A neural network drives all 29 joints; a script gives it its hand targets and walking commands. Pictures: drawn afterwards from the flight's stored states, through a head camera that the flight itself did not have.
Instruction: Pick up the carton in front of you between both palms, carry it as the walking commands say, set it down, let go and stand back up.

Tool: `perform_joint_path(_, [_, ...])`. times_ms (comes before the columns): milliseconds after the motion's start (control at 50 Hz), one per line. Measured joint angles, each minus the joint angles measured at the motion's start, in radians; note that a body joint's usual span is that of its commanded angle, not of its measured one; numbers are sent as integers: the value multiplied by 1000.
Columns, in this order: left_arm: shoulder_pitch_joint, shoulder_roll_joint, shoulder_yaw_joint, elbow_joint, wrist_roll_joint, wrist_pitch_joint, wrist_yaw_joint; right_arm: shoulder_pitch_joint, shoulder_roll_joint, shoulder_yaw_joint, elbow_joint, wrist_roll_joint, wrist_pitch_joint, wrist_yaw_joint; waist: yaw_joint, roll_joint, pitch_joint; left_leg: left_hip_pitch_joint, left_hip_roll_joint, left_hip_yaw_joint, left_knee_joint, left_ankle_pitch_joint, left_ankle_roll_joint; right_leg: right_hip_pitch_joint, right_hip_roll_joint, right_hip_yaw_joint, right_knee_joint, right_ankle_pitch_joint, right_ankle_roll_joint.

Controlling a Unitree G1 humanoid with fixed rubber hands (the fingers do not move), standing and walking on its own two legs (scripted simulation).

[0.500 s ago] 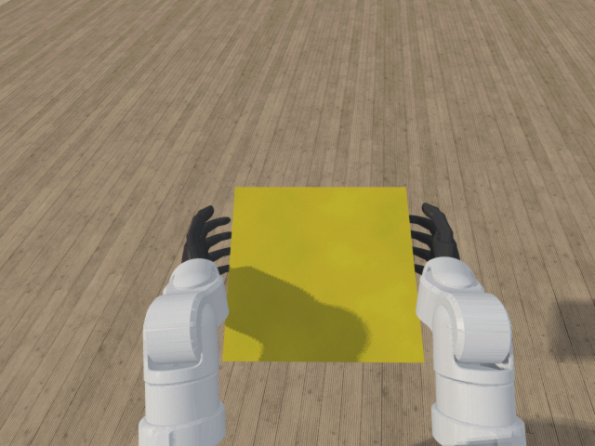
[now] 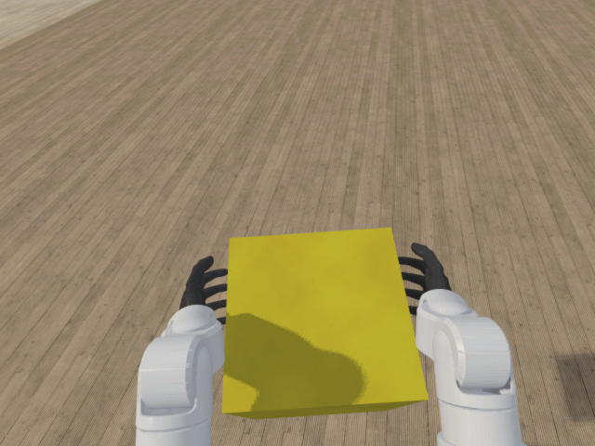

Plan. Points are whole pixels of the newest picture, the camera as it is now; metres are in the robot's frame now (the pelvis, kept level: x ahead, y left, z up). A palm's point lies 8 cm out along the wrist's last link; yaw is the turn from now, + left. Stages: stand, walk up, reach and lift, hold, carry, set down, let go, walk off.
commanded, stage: carry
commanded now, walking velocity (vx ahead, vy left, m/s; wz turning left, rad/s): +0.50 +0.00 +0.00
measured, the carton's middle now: (315, 333) +0.28 +0.01 -0.01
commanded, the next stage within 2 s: none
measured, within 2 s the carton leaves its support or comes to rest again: neither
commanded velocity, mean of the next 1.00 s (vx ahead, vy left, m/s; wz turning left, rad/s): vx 0.46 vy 0.00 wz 0.00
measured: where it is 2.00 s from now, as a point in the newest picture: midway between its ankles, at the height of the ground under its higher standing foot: (328, 294)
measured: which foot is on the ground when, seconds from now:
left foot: up 0.00-0.16, down 0.18-0.60, up 0.62-1.00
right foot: down 0.00-0.20, up 0.22-0.56, down 0.58-1.00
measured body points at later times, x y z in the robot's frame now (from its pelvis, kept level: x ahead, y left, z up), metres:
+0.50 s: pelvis +0.32 +0.00 +0.00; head +0.30 +0.00 +0.45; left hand +0.60 +0.13 +0.11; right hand +0.58 -0.16 +0.11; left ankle +0.25 +0.13 -0.75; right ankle +0.42 -0.14 -0.72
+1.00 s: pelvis +0.64 -0.05 -0.01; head +0.62 -0.05 +0.44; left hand +0.92 +0.09 +0.10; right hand +0.91 -0.20 +0.11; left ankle +0.78 +0.08 -0.73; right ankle +0.49 -0.13 -0.75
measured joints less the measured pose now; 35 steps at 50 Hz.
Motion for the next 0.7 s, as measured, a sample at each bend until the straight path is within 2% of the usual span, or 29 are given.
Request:
perform_joint_path(80, [-40,-4,7,-37,-10,-22,2,-14,2,-12,-50,1,-35,6,-3,10,18,-22,2,23,-235,119,2,116,2,-1,-56,-47,25])
perform_joint_path(140, [-39,-3,-1,-71,-15,-16,8,-2,0,-2,-96,6,-28,-5,-11,2,9,33,-20,69,-367,185,19,185,-21,14,-12,-137,55])
perform_joint_path(180, [-32,-2,0,-84,-7,-3,11,-7,1,11,-95,9,-15,-14,-23,9,-6,90,-26,94,-404,240,60,183,-37,34,126,-228,71])
perform_joint_path(200, [-28,-1,11,-71,-1,2,4,-9,1,21,-71,6,-13,-17,-41,0,-17,85,-28,105,-358,256,78,138,-58,46,257,-230,71])
perform_joint_path(220, [-25,-1,22,-52,-2,11,3,-10,1,26,-40,6,-9,-19,-55,-3,-19,86,-28,112,-317,219,86,71,-59,83,418,-225,66])
perform_joint_path(260, [-16,-1,21,-12,-6,31,3,5,0,24,-10,9,13,-24,-73,9,-9,125,-22,111,-316,147,83,-67,-29,129,670,-219,53])
perform_joint_path(300, [-10,0,13,-2,-5,45,3,26,-2,19,-14,20,25,-26,-88,17,10,186,-20,103,-374,140,64,-176,-17,127,747,-165,41])
perform_joint_path(340, [-13,0,7,-9,6,42,-3,30,-2,12,-21,25,16,-20,-96,19,29,248,-21,98,-439,144,55,-262,-27,112,709,-100,40])
perform_joint_path(420, [-28,-2,12,-32,11,8,-14,9,-1,2,-53,28,-6,-13,-95,23,38,355,-14,82,-541,134,35,-362,-46,87,486,-27,46])
perform_joint_path(520, [-18,-1,12,-80,12,-3,-10,-15,2,12,-72,20,-9,-8,-70,33,9,483,10,67,-575,53,-15,-340,-43,37,208,99,61])
perform_joint_path(560, [-13,-1,5,-81,10,13,-4,-8,1,20,-74,8,5,-9,-57,36,-12,519,25,61,-531,-17,-42,-295,-33,-4,129,123,62])
perform_joint_path(580, [-17,-1,3,-76,7,20,-1,-6,0,20,-77,4,14,-12,-52,39,-18,525,38,53,-482,-65,-53,-272,-26,-18,117,151,38])
perform_joint_path(620, [-30,-2,-11,-35,2,21,5,3,-1,-2,-72,3,24,-10,-35,62,-21,437,72,16,-241,-120,-30,-277,-13,-43,198,135,-20])
perform_joint_path(640, [-35,-3,-14,-13,-4,24,7,11,-2,-10,-68,8,30,-15,-29,58,-14,363,57,-19,-84,-136,-19,-267,-14,-49,210,98,-32])
perform_joint_path(680, [-32,-3,-15,4,-11,28,8,21,-3,-11,-66,12,41,-23,-26,51,14,219,24,-46,162,-131,-4,-219,-16,-56,176,64,-33])
perform_joint_path(700, [-24,-2,-14,3,-12,26,7,23,-3,-6,-65,13,42,-25,-26,50,26,159,15,-41,221,-106,4,-190,-15,-57,144,67,-23])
